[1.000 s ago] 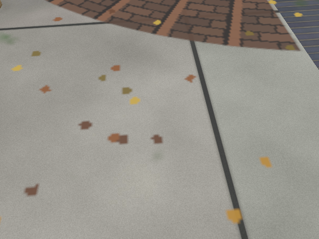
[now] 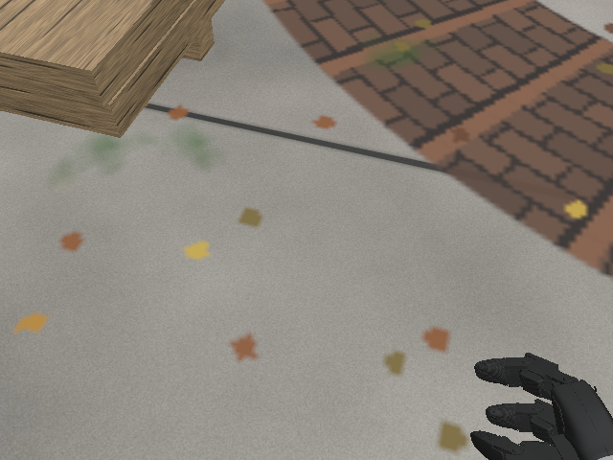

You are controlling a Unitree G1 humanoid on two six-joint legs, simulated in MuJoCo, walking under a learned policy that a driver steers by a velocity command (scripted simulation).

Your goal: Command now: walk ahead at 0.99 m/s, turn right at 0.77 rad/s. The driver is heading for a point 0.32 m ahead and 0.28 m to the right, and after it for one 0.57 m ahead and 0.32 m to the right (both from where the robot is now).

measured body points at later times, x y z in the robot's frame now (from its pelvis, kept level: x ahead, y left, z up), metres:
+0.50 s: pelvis +0.46 -0.02 -0.04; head +0.50 -0.04 +0.41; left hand +0.81 +0.06 -0.08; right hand +0.27 -0.23 -0.16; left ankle +0.26 +0.18 -0.70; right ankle +0.61 -0.11 -0.73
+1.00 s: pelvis +0.74 -0.10 -0.02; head +0.75 -0.14 +0.43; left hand +1.07 -0.06 -0.10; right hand +0.65 -0.41 -0.09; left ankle +0.91 -0.14 -0.74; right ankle +0.61 -0.10 -0.66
